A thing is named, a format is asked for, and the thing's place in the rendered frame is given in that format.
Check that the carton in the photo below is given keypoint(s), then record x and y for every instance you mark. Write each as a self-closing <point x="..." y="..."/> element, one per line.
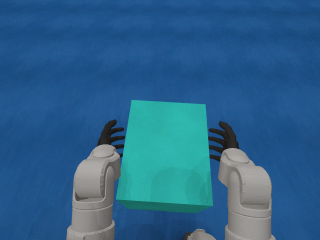
<point x="166" y="162"/>

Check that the right robot forearm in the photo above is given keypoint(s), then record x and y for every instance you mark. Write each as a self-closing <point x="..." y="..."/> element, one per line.
<point x="249" y="197"/>

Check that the right robot hand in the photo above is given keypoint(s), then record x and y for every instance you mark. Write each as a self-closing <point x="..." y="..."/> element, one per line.
<point x="228" y="142"/>

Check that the left robot forearm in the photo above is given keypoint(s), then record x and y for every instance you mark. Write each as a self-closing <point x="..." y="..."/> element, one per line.
<point x="93" y="195"/>

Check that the right robot shin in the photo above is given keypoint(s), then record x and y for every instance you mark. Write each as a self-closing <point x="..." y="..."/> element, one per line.
<point x="199" y="230"/>

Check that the left robot hand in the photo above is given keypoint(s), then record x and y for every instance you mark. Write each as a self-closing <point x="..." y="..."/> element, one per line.
<point x="106" y="139"/>

